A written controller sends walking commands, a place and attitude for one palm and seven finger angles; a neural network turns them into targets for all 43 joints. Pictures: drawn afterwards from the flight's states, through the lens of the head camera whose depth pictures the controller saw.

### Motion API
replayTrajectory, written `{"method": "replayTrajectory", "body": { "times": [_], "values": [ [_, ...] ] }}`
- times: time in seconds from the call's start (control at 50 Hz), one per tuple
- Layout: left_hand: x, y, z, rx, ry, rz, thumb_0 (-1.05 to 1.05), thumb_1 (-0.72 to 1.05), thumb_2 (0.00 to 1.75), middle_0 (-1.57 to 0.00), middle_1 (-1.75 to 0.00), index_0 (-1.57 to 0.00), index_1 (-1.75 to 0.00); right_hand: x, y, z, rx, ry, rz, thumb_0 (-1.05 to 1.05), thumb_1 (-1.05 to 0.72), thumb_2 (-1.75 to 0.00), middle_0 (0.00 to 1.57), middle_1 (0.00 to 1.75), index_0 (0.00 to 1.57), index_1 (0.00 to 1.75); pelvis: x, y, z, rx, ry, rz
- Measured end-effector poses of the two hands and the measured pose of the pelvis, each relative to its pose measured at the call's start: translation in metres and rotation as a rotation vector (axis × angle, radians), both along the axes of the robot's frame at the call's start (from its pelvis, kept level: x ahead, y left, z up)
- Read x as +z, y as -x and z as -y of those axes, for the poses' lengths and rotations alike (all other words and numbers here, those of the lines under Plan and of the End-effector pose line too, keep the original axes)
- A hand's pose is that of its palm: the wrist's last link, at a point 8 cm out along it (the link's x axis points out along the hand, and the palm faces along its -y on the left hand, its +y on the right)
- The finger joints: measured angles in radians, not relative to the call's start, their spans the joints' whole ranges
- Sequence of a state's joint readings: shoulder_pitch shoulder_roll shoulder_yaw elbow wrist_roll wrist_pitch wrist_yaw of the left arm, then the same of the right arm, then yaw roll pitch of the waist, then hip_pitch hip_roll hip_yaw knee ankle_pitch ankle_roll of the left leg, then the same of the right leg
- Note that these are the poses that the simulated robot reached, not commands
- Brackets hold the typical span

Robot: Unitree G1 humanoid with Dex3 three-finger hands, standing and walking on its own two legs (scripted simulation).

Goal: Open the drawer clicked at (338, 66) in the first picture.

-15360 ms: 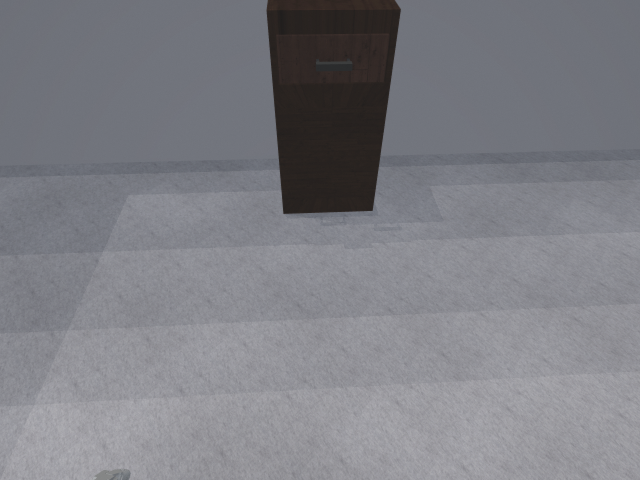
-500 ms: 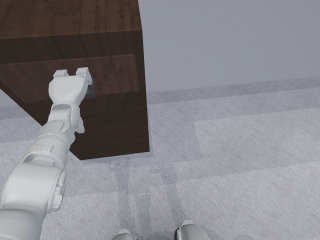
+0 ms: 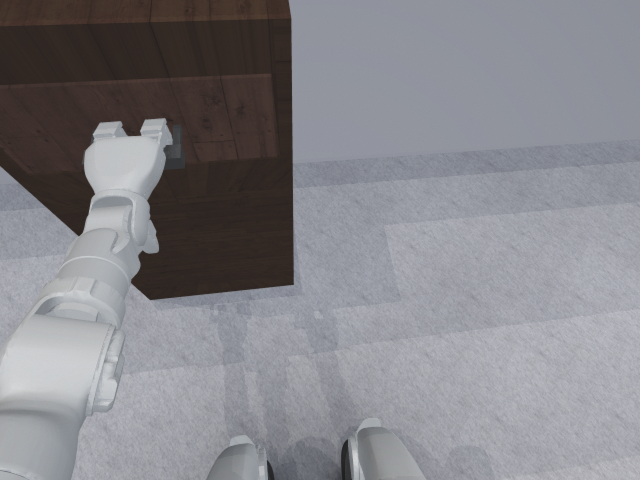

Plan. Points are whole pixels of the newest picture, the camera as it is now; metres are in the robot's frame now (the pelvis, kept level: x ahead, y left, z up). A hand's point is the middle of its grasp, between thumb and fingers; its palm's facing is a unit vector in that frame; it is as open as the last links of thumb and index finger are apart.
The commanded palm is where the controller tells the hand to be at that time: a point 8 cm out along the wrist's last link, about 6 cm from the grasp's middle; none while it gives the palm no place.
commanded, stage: lower the fingers behind the handle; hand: left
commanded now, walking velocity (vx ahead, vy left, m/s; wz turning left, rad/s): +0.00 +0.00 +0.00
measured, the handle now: (136, 147) +0.56 +0.21 +0.01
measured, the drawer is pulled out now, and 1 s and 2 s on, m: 0.00 0.00 0.08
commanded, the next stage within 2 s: close the thumb around the handle in 0.38 s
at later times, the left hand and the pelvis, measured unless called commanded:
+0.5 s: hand (148, 185) +0.51 +0.20 -0.01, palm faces -0.08 -0.03 -1.00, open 13.8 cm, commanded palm +0.50 +0.19 +0.04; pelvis +0.01 +0.00 +0.00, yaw +0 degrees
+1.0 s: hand (144, 186) +0.50 +0.20 -0.01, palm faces -0.07 -0.04 -1.00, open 7.1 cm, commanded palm +0.49 +0.20 +0.04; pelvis +0.01 +0.00 +0.00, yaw -1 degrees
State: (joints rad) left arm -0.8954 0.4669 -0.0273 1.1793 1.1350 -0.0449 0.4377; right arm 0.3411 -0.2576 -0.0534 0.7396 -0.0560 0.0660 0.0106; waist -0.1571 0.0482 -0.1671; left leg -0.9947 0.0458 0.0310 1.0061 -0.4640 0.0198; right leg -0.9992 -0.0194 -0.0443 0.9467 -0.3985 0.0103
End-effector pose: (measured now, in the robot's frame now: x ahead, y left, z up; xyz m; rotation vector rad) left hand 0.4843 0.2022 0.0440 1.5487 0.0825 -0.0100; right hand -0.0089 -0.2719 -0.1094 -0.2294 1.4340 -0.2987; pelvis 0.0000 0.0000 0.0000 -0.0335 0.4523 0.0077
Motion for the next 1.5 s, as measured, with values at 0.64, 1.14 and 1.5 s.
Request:
{"method": "replayTrajectory", "body": {
  "times": [0.64,1.14,1.5],
  "values": [
    [-0.001,-0.007,0.004,0.006,0.012,-0.022,0.0,-0.38,0.34,-0.31,-1.21,-0.33,-1.21,0.0,0.001,-0.005,-0.019,-0.02,-0.018,0.0,-0.91,-0.9,0.2,0.3,0.2,0.3,0.002,-0.007,-0.001,-0.009,0.001,-0.002],
    [0.001,-0.003,-0.001,0.0,0.011,-0.013,0.0,0.7,0.81,-0.37,-1.34,-0.4,-1.34,-0.001,-0.006,-0.006,-0.016,-0.015,0.003,0.0,-0.91,-0.9,0.2,0.3,0.2,0.3,0.002,-0.007,-0.003,-0.015,0.001,0.004],
    [0.001,0.005,-0.001,-0.001,0.023,-0.013,0.0,0.72,0.78,-0.33,-1.35,-0.4,-1.35,0.002,0.001,-0.012,-0.037,-0.032,-0.013,0.0,-0.91,-0.9,0.2,0.3,0.2,0.3,0.006,-0.01,-0.006,-0.025,0.001,0.017]
  ]
}}
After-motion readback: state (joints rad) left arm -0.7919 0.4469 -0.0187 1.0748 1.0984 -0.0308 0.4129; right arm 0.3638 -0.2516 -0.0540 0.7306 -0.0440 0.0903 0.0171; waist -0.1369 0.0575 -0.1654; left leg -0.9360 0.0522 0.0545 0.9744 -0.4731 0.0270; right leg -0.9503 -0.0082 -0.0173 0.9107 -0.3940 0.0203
